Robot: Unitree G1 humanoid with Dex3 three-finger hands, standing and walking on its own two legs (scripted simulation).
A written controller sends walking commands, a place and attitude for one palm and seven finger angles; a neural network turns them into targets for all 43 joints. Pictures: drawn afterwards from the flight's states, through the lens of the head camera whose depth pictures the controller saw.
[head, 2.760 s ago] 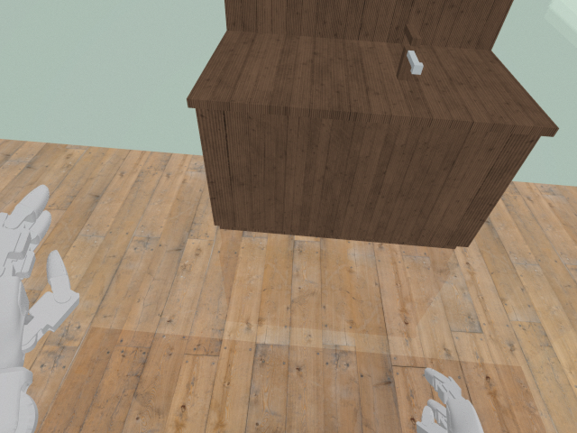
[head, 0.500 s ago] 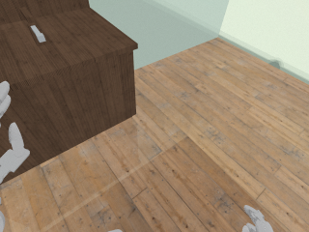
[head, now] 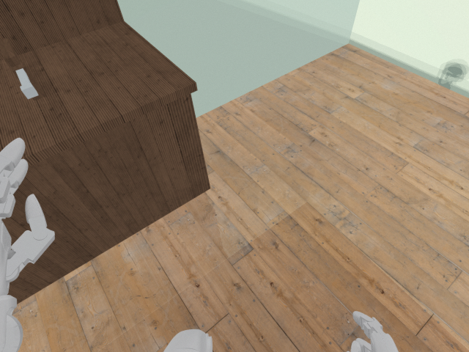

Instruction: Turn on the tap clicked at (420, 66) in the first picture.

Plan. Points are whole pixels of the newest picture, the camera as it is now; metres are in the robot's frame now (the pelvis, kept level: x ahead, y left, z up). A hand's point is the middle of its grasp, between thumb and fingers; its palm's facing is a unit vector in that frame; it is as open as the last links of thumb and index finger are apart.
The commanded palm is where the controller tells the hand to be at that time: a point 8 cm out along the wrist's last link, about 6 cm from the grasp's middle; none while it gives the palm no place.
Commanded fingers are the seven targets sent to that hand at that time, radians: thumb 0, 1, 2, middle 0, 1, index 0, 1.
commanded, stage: turn to face it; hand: left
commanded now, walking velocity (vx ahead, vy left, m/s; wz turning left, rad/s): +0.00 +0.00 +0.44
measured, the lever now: (29, 90) +0.71 +0.60 +0.05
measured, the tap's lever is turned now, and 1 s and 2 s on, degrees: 0 0 0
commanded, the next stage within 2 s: take the last steps up to it in 0.54 s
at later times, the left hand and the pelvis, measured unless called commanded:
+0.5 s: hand (54, 213) +0.25 +0.22 +0.19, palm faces +0.53 -0.72 -0.45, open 7.4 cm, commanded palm +0.20 +0.26 +0.18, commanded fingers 0.00 0.90 0.90 -0.20 -0.30 -0.20 -0.30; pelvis +0.08 -0.04 -0.01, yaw +8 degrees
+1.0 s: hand (9, 254) +0.19 +0.25 +0.19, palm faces +0.65 -0.67 -0.37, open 7.4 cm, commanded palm +0.14 +0.27 +0.18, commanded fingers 0.00 0.90 0.90 -0.20 -0.30 -0.20 -0.30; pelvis +0.07 -0.04 +0.01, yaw +17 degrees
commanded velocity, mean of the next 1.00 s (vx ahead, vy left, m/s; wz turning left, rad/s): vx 0.11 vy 0.04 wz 0.25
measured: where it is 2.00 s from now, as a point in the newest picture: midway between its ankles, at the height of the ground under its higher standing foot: outside the picture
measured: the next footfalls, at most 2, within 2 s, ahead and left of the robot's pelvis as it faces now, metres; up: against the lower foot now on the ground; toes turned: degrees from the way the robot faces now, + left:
left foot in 0.20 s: +0.18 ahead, +0.13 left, +0.00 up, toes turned +12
right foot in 0.48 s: +0.15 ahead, -0.15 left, +0.00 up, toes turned +2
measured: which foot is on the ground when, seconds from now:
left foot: up 0.00-0.18, down 0.20-0.50, up 0.52-0.78, down 0.80-1.00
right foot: down 0.00-0.20, up 0.22-0.46, down 0.48-0.80, up 0.82-1.00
